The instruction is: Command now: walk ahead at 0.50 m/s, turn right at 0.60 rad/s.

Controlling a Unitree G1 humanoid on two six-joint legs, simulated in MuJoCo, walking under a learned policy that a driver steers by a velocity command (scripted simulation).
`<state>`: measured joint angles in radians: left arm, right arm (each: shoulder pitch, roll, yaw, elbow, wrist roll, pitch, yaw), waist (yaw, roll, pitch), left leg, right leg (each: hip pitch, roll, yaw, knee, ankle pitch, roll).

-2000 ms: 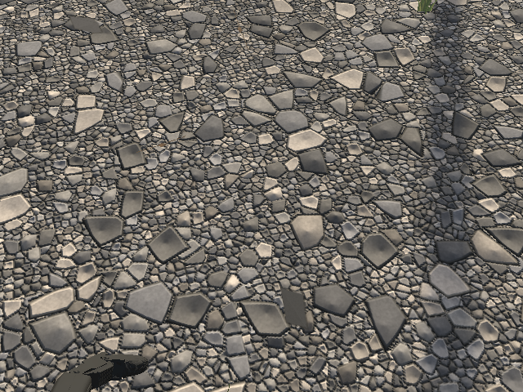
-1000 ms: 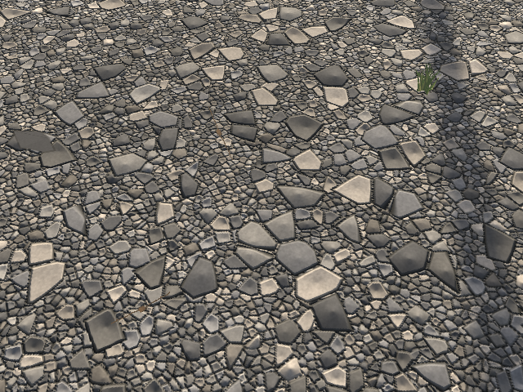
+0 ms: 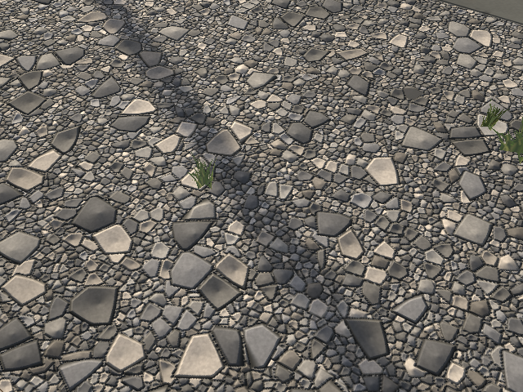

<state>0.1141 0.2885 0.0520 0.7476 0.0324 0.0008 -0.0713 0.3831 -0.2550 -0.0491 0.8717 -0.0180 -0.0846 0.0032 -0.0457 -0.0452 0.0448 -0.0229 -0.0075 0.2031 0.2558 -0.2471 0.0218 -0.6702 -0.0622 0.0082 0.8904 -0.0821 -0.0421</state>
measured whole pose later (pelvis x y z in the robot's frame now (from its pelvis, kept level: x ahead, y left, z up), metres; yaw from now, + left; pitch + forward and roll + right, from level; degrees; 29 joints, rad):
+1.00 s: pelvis +0.54 -0.01 +0.00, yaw +17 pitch +1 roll +0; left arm 0.12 0.25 0.02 0.75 0.05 -0.04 -0.01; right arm 0.35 -0.28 -0.07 0.87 0.00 -0.04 0.01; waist -0.03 -0.02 0.04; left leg -0.15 -0.15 -0.04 0.34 -0.20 0.13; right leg -0.63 -0.12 0.05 0.99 -0.23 0.05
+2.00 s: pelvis +1.02 +0.16 +0.00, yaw +12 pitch +1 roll +0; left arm 0.21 0.29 0.07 0.84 0.03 0.00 -0.05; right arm 0.35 -0.24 -0.04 0.86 -0.02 -0.09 -0.01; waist -0.02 -0.04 0.03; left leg -0.09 0.00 0.18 0.29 -0.22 0.05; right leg -0.62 -0.06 0.00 1.02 -0.18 -0.03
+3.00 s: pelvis +1.16 +0.21 +0.00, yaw -23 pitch +0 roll -1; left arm 0.21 0.32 0.10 0.78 0.01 0.08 -0.04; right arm 0.20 -0.25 -0.03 0.71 -0.03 0.01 -0.04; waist 0.00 -0.04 0.05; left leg -0.20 0.02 0.08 0.43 -0.24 0.03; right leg -0.44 0.06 0.06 1.02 -0.43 0.06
